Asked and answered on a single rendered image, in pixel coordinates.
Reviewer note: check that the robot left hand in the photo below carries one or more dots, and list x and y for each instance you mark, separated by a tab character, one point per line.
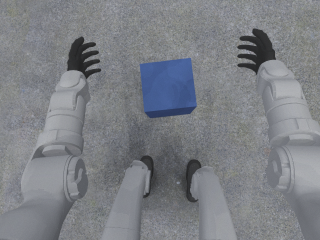
76	58

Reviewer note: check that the robot left upper arm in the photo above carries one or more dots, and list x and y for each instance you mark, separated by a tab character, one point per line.
50	186

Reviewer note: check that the right robot foot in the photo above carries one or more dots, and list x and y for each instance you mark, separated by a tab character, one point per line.
192	167

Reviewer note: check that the robot right hand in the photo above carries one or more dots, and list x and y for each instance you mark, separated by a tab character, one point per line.
264	50

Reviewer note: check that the robot left forearm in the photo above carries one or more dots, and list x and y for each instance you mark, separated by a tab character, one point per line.
62	134

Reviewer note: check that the robot right forearm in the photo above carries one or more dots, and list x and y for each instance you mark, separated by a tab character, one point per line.
286	109

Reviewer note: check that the robot right upper arm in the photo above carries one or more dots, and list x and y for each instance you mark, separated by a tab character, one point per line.
294	170

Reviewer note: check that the robot right shin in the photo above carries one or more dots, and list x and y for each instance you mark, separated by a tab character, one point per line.
203	169

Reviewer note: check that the carton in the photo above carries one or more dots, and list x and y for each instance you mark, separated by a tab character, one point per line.
168	88

